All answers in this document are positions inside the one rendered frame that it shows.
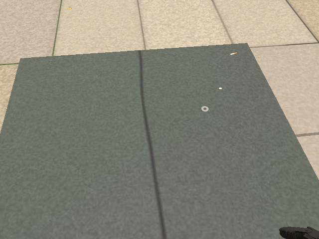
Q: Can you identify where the right robot hand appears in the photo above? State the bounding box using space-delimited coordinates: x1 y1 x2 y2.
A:
279 226 319 239

